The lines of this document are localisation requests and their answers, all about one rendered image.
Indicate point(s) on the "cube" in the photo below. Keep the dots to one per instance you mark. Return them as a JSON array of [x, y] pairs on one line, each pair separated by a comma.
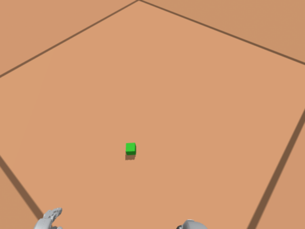
[[130, 148]]

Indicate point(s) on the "left robot hand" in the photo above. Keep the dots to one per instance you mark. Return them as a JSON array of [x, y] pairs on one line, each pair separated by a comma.
[[48, 218]]

